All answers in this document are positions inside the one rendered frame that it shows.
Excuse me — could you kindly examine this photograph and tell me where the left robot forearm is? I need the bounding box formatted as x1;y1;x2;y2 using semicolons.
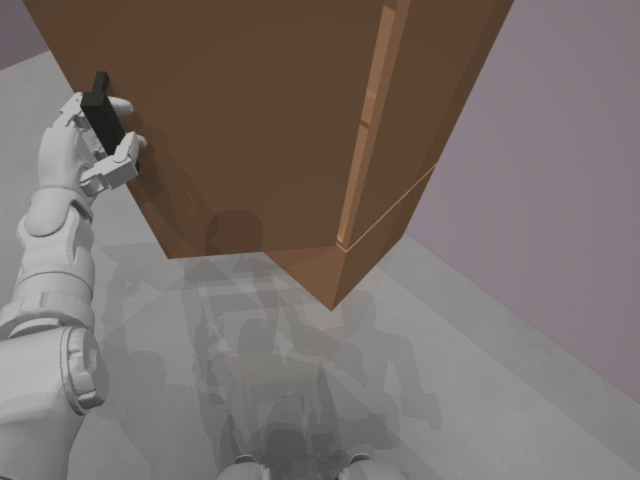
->
0;188;95;341

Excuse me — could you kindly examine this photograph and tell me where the right robot shin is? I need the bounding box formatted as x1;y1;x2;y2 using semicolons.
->
347;454;370;468

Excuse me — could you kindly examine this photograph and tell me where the handle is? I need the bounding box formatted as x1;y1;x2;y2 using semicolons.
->
80;71;140;177

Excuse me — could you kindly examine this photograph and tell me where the left robot upper arm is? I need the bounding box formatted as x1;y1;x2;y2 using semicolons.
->
0;326;109;480

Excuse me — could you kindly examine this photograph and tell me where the right robot thigh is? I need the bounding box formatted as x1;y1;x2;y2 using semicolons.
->
338;460;406;480

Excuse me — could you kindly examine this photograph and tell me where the cupboard door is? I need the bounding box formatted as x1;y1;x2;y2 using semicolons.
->
22;0;385;259

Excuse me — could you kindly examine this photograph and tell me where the left robot hand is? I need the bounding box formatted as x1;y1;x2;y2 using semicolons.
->
38;92;147;207

